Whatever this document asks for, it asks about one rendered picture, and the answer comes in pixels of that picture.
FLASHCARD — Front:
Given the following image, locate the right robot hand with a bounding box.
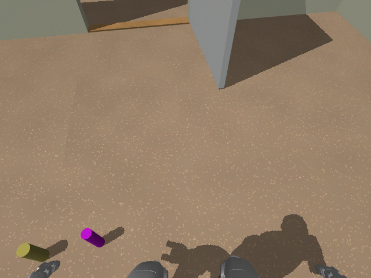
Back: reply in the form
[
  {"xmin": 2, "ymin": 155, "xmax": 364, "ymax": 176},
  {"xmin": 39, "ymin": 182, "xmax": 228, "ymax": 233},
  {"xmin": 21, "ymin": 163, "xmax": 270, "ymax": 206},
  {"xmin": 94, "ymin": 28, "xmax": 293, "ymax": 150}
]
[{"xmin": 315, "ymin": 264, "xmax": 347, "ymax": 278}]

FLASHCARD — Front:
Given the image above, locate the left robot hand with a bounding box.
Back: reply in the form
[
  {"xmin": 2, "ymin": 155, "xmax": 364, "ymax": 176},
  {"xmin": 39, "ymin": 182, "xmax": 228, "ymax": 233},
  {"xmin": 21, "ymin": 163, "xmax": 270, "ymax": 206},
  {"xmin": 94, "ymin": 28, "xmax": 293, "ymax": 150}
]
[{"xmin": 27, "ymin": 260, "xmax": 60, "ymax": 278}]

